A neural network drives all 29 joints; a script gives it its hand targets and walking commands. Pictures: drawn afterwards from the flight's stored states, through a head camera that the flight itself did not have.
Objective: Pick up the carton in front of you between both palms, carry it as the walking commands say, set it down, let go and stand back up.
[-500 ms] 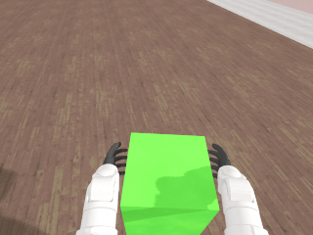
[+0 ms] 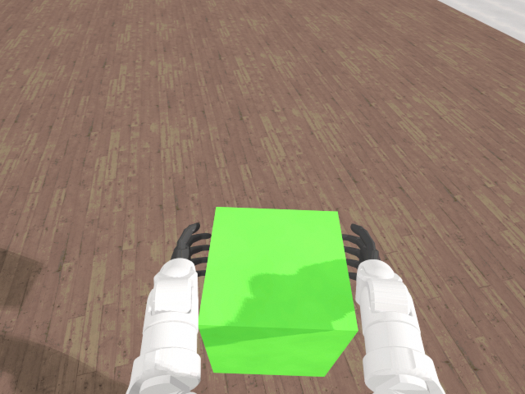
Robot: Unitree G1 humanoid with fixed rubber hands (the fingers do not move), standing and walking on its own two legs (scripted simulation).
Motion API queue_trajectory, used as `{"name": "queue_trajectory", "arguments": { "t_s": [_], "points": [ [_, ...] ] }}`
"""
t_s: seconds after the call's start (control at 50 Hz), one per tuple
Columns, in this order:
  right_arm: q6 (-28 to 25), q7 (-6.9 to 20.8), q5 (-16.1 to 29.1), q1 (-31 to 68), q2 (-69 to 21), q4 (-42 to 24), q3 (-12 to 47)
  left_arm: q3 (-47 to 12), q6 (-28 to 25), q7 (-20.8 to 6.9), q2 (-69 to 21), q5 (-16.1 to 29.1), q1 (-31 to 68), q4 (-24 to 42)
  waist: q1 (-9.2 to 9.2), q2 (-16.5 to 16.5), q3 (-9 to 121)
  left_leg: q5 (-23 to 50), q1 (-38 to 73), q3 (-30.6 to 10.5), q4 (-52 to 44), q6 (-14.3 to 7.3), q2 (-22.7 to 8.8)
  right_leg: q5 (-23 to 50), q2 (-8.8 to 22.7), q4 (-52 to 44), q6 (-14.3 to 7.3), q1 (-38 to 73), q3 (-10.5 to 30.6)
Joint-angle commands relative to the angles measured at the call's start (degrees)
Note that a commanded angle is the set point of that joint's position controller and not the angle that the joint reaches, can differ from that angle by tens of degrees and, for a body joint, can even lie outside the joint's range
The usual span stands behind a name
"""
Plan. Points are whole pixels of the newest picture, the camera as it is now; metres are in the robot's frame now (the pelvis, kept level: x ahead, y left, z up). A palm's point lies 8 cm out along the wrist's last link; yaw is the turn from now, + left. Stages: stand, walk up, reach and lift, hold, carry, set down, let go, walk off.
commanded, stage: set down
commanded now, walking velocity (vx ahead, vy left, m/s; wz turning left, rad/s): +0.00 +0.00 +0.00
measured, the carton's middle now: (272, 295) +0.32 +0.01 -0.07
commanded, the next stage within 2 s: none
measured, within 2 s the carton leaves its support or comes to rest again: neither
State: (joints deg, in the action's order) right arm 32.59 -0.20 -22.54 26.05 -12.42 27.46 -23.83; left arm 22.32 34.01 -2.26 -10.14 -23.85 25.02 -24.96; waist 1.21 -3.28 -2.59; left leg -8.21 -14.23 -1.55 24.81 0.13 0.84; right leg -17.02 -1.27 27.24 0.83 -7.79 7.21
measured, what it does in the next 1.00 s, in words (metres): lowers itself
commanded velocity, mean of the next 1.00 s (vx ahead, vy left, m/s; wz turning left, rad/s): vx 0.00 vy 0.00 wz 0.00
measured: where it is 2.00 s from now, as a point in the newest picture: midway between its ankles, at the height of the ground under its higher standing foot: outside the picture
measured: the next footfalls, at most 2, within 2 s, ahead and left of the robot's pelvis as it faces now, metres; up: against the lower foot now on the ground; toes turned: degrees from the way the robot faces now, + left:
none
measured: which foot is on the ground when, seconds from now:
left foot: down 0.00-1.00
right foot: down 0.00-1.00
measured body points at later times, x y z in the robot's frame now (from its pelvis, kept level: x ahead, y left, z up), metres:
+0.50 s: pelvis -0.05 +0.00 -0.11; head +0.17 +0.04 +0.29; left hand +0.37 +0.19 -0.19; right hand +0.36 -0.12 -0.18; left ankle +0.06 +0.13 -0.74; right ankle -0.02 -0.14 -0.74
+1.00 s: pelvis -0.07 +0.01 -0.24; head +0.18 +0.05 +0.12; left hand +0.39 +0.20 -0.34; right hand +0.40 -0.10 -0.33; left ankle +0.06 +0.13 -0.74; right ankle -0.02 -0.14 -0.74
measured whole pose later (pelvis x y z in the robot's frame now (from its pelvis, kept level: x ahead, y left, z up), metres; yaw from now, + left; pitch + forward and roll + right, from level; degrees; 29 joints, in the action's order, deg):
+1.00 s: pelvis -0.07 +0.01 -0.24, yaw -4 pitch +45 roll -5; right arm 11.4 -7.3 -10.0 51.4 -5.4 39.7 -26.0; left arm 22.2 14.5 2.3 1.9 -13.3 51.7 -39.2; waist 3.1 -4.0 11.0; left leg -21.8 -113.1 -8.1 90.5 3.1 4.5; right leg -34.2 -9.1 94.1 4.3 -105.0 4.1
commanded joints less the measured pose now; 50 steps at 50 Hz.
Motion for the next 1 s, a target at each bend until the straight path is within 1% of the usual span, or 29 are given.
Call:
{"name": "queue_trajectory", "arguments": {
  "t_s": [0.0,0.06,0.1,0.16,0.2,0.26,0.3,0.34,0.36,0.4,0.46,0.5,0.54,0.62,0.74,0.86,0.98],
  "points": [
    [-5.9,10.9,7.6,26.2,-47.4,6.2,18.6,-18.6,-6.6,-13.3,-38.8,8.2,28.1,-7.0,0.80,1.0,10.6,5.4,11.6,-0.3,3.2,-1.4,4.3,4.2,-4.4,-4.1,-0.7,-20.7,-2.9],
    [-11.3,9.2,5.4,23.6,-44.1,7.8,15.6,-15.4,-12.0,-12.8,-34.3,5.4,25.4,-9.6,1.15,1.5,14.5,10.6,5.2,0.1,7.6,-1.5,5.0,9.3,-5.1,0.4,0.6,-24.6,-3.4],
    [-15.1,8.3,5.2,22.1,-43.7,7.9,16.3,-15.8,-15.5,-12.8,-33.6,5.3,24.0,-10.5,1.01,1.8,19.2,14.8,2.3,0.0,10.4,-1.5,5.3,13.2,-5.6,3.2,1.3,-27.2,-3.5],
    [-20.7,6.9,7.4,22.8,-44.9,7.6,21.4,-20.1,-20.9,-13.0,-35.1,7.7,25.8,-10.5,0.53,1.9,28.6,22.1,-0.8,-0.6,15.6,-1.8,5.8,20.1,-6.2,7.9,2.1,-30.9,-3.5],
    [-24.2,6.2,9.7,25.2,-46.5,6.9,26.0,-24.1,-24.2,-13.0,-37.0,9.9,28.4,-9.6,0.85,2.4,36.4,26.4,-2.4,-0.8,19.5,-1.7,5.9,23.8,-6.6,11.3,2.5,-33.8,-3.4],
    [-28.0,5.3,12.8,29.2,-48.2,4.0,32.4,-29.7,-27.7,-13.0,-39.0,12.8,32.3,-7.7,1.38,3.5,49.7,31.5,-4.1,-0.9,25.6,-1.2,5.6,26.1,-7.2,16.3,3.2,-39.7,-3.5],
    [-29.2,4.7,14.5,31.7,-47.5,1.6,35.9,-32.5,-28.4,-12.7,-39.7,13.9,33.6,-5.8,1.68,4.0,57.2,33.0,-4.9,-0.7,29.3,-0.7,5.3,24.7,-7.6,19.7,3.5,-44.6,-4.2],
    [-29.1,4.3,15.6,34.2,-46.3,0.0,37.9,-34.1,-28.0,-12.2,-40.0,14.4,34.3,-4.8,1.98,4.1,61.0,30.1,-7.3,-0.2,32.0,-0.2,5.3,20.2,-8.0,22.7,3.5,-49.4,-5.3],
    [-28.7,4.3,15.9,35.4,-45.9,-0.5,38.3,-34.3,-27.4,-12.0,-40.2,14.3,34.6,-4.8,2.01,4.0,61.6,27.1,-9.3,0.2,32.9,0.1,5.5,17.1,-8.3,24.1,3.5,-51.6,-6.0],
    [-27.1,4.9,15.8,37.4,-45.5,-0.4,38.0,-33.6,-25.7,-11.6,-40.7,13.8,35.6,-6.0,2.19,3.6,60.4,18.3,-14.2,0.8,34.1,0.5,5.8,9.5,-8.7,26.7,3.3,-55.9,-7.0],
    [-24.1,6.8,15.2,40.8,-46.3,2.2,35.7,-31.8,-22.8,-11.4,-42.6,12.8,38.2,-8.8,2.40,3.4,56.9,5.2,-22.0,1.4,35.6,0.8,6.0,-1.3,-9.2,30.3,2.7,-62.1,-8.0],
    [-22.4,8.1,14.8,43.2,-46.8,4.5,33.7,-30.7,-21.0,-11.3,-44.0,12.2,40.1,-10.6,2.49,3.8,55.6,-0.2,-25.3,1.1,37.0,0.8,6.1,-5.7,-9.6,32.8,2.3,-67.3,-8.6],
    [-21.1,9.2,14.5,45.6,-46.9,6.7,31.8,-29.7,-19.6,-11.2,-44.9,11.9,42.1,-12.0,2.57,4.5,55.5,-3.5,-27.7,0.7,38.7,0.8,6.2,-8.1,-9.9,35.5,2.0,-72.0,-9.1],
    [-20.2,9.9,14.7,49.6,-46.2,10.2,28.7,-28.9,-18.5,-10.4,-45.6,12.7,46.1,-13.8,2.40,6.0,57.7,-5.7,-31.0,0.3,42.6,1.3,6.3,-9.6,-10.3,40.6,1.6,-79.3,-9.6],
    [-20.9,9.1,15.5,54.3,-44.9,13.1,26.5,-29.1,-19.1,-8.7,-44.9,14.6,51.4,-14.5,2.46,7.3,61.5,-6.3,-35.7,0.5,48.6,2.0,6.6,-10.4,-11.1,47.6,1.1,-86.7,-10.1],
    [-21.7,7.5,16.8,57.5,-44.2,13.9,26.5,-29.1,-20.1,-7.8,-42.4,16.1,55.1,-14.8,3.27,7.0,64.5,-4.8,-41.4,2.0,55.0,2.2,6.9,-10.5,-11.9,53.2,1.3,-90.4,-10.8],
    [-22.7,5.4,18.2,60.5,-43.4,13.5,27.9,-28.1,-21.2,-7.7,-39.3,17.1,57.2,-15.8,4.87,5.7,67.2,-2.2,-47.7,3.5,61.0,2.4,7.0,-9.4,-12.5,58.1,1.8,-92.5,-11.3]
  ]
}}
